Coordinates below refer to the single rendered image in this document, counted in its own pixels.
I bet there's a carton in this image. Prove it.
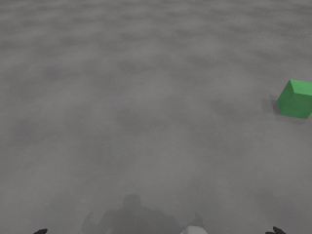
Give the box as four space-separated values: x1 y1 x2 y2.
277 79 312 119

